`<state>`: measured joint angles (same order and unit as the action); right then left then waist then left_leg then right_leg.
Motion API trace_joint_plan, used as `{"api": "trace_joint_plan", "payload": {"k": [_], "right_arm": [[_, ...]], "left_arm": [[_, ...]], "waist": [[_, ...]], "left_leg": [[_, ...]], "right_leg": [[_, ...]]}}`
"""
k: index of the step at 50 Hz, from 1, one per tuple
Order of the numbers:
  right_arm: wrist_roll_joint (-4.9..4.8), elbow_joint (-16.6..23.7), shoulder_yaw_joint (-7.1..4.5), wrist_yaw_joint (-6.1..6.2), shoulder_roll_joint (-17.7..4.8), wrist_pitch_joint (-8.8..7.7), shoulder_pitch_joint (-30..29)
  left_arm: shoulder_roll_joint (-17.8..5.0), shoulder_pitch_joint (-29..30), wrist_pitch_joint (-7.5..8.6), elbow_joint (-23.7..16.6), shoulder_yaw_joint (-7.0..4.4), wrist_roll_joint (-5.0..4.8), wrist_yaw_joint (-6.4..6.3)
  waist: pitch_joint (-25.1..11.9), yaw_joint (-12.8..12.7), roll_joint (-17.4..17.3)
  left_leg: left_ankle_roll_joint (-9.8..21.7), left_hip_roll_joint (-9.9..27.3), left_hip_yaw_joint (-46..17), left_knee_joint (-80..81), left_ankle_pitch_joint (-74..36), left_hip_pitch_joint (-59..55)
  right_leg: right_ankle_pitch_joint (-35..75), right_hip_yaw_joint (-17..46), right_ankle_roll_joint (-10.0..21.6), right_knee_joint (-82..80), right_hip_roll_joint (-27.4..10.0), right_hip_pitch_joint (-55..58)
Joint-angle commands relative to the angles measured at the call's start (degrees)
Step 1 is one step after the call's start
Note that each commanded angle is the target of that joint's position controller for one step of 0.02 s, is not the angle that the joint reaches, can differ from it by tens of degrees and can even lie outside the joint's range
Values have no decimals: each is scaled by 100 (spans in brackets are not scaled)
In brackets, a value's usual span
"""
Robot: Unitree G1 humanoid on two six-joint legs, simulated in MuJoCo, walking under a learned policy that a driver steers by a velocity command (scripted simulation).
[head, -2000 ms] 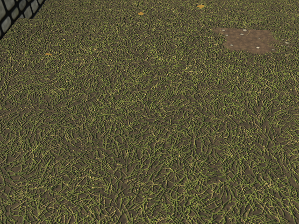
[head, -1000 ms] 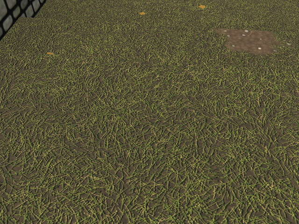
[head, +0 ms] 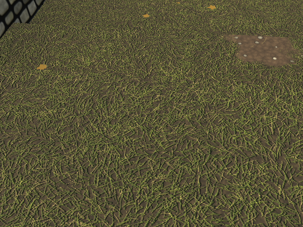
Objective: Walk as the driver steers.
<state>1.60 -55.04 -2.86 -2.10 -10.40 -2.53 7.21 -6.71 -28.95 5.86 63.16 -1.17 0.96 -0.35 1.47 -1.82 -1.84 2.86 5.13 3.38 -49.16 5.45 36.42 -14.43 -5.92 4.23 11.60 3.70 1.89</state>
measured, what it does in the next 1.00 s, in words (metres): walks ahead: left foot, then right foot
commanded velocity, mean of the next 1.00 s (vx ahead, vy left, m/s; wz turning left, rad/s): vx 0.17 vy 0.00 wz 0.00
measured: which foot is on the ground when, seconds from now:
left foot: up 0.00-0.16, down 0.18-1.00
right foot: down 0.00-0.20, up 0.22-0.60, down 0.62-1.00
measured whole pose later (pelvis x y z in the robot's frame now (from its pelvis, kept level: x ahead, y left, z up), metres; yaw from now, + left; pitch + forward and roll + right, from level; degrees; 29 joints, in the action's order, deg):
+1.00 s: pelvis +0.28 +0.01 +0.00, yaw +0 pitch -2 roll +0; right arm 0.4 -64.6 -0.1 2.2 -7.3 -1.5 18.4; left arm -6.6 -17.2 1.6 65.6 0.3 0.3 -2.4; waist 2.1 0.2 0.0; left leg 2.7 -1.0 5.8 -20.7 13.7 5.4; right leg -11.6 -3.3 1.6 21.6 0.5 -8.3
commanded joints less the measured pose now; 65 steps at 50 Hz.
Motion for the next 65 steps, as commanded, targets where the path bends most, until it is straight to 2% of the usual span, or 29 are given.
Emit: {"api": "trace_joint_plan", "payload": {"k": [1,3,5,6,7,8,9,10,11,12,13,14,15,16,17,19,22,25,28,30,31,32,33,34,35,37,41,48,65], "right_arm": [[-45,465,34,-20,-67,-46,-697],[-54,562,25,-12,-129,-61,-897],[-50,603,-12,15,-216,-96,-874],[-46,561,-50,43,-278,-122,-676],[-28,410,-98,89,-344,-165,-197],[-12,98,-161,141,-414,-229,676],[90,-179,-234,194,-575,-303,1502],[215,-284,-356,232,-1111,-340,2282],[46,-294,-433,182,-1387,-257,2130],[-132,-107,-391,150,-1193,-204,1468],[-144,-74,-243,153,-726,-234,979],[-105,-126,-143,164,-410,-262,842],[-117,-188,-77,214,-227,-286,853],[-106,-260,-21,248,-129,-298,894],[-84,-306,18,259,-117,-330,983],[-52,-322,40,266,-316,-388,981],[-22,-346,104,270,-402,-366,1016],[-29,-439,143,288,-412,-261,1304],[-25,-478,177,323,-356,-141,1372],[-73,-483,192,353,-328,-81,1284],[-68,-498,202,362,-262,-72,1391],[-62,-493,177,361,-226,-66,1582],[-149,-621,239,343,139,-5,2023],[-113,-704,219,366,-13,30,1917],[-110,-699,181,379,-132,44,1789],[-110,-698,168,374,-163,53,1636],[-119,-782,207,398,-47,47,1567],[-123,-928,234,439,-5,82,1568],[-114,-1123,300,472,60,104,1729]], "left_arm": [[-734,-336,90,-138,-97,-10,-32],[-793,-400,100,-95,-115,-6,-53],[-856,-341,103,-71,-138,14,-71],[-917,-251,103,-78,-156,27,-83],[-973,-175,84,-66,-177,52,-101],[-1020,-105,45,-61,-194,56,-112],[-989,-114,29,-68,-180,-18,-112],[-713,-281,18,-216,-111,-107,-110],[-360,-1190,-38,-114,-104,-381,-86],[-697,-684,-87,-159,-175,-202,-118],[-636,-42,-86,-316,-166,-95,-109],[-567,151,-96,-332,-173,-23,-106],[-569,277,-169,-352,-201,74,-83],[-463,144,-264,-305,-188,120,-53],[-382,90,-340,-269,-179,116,-36],[-293,81,-462,-245,-151,87,-38],[-345,529,-564,-324,-102,60,-99],[-439,905,-618,-345,-70,8,-137],[-449,1138,-612,-319,-29,6,-154],[-321,1028,-551,-219,31,29,-166],[-414,922,-489,-167,35,53,-185],[-636,797,-413,-143,16,89,-206],[-673,1049,-416,-72,17,-53,-201],[-437,1147,-402,-96,65,-75,-162],[-392,1143,-383,-89,78,-84,-146],[-456,1037,-382,-22,72,-84,-189],[-467,923,-385,65,71,-76,-203],[-428,811,-403,182,86,-64,-215],[-346,670,-459,354,131,-65,-222]], "waist": [[714,13,623],[736,-6,669],[690,82,663],[554,200,679],[315,397,699],[-112,721,624],[-557,1010,538],[-1354,1100,-143],[-2236,633,-1261],[-1791,453,-218],[-970,399,-37],[-487,257,206],[-284,167,140],[-239,41,42],[-275,-29,37],[-349,-191,-43],[-320,-170,-309],[-380,18,-462],[-132,123,-352],[94,2,-109],[132,45,113],[160,229,443],[246,525,1118],[370,412,910],[400,345,710],[297,298,548],[227,259,288],[247,222,184],[392,196,196]], "left_leg": [[0,-180,250,940,-413,86],[129,-252,309,1328,-432,-119],[316,-353,341,1580,-241,-380],[425,-479,388,1650,-47,-689],[521,-664,429,1698,130,-1183],[606,-868,494,2009,-55,-2005],[698,-577,268,2272,-694,-3217],[945,937,-1231,2032,-1933,-4530],[1968,2178,-3560,2597,-3308,-5569],[1815,1873,-2997,2809,-3177,-4765],[1639,1628,-2206,2925,-3249,-3963],[1387,1361,-1673,3132,-3398,-3332],[1211,1117,-1263,3271,-3387,-2947],[1069,984,-982,3355,-3511,-2628],[1030,912,-823,3378,-3817,-2470],[1023,804,-486,3368,-4235,-2276],[869,613,-179,3320,-3982,-2250],[816,630,-272,3365,-2822,-2336],[849,727,-595,3463,-970,-2166],[640,610,-685,3341,24,-1922],[430,471,-716,3263,336,-1800],[275,184,-555,3017,572,-1733],[161,-165,-323,3234,841,-2194],[98,-113,-352,3219,628,-2659],[105,-56,-404,3173,388,-2774],[118,25,-439,3153,143,-2877],[71,60,-430,3217,113,-2875],[40,95,-425,3209,3,-2931],[26,138,-463,3225,60,-2830]], "right_leg": [[2510,674,679,-501,-1459,-377],[2825,611,673,-434,-1543,-146],[3540,532,637,-165,-1643,166],[4345,456,584,175,-1659,312],[5258,371,491,820,-1617,413],[5623,274,372,1849,-1465,395],[4760,178,232,3047,-1238,-253],[1938,-62,95,4963,-747,-1341],[-1834,346,-89,6932,207,-2726],[-1276,913,-52,7010,-208,-2904],[-1006,868,-75,6743,-375,-3077],[-849,838,-80,6340,-553,-2971],[-762,863,-93,5933,-678,-2813],[-683,821,-117,5652,-686,-2476],[-613,783,-144,5416,-639,-2230],[-484,685,-215,4875,-576,-2000],[-202,518,-246,3680,-579,-1901],[4,411,-266,3048,-573,-1722],[-139,398,-269,2429,-613,-1499],[454,444,-247,1349,-663,-991],[955,767,-247,1011,-955,-679],[1757,1166,-200,947,-1380,-516],[1481,1308,7,888,-1411,-1202],[1120,1250,-53,748,-1289,-1582],[1069,1093,-141,740,-1138,-1617],[1120,1007,-180,712,-1034,-1442],[1322,1004,-137,712,-1051,-1173],[1419,969,-123,683,-1032,-1074],[1211,928,-130,632,-978,-1063]]}}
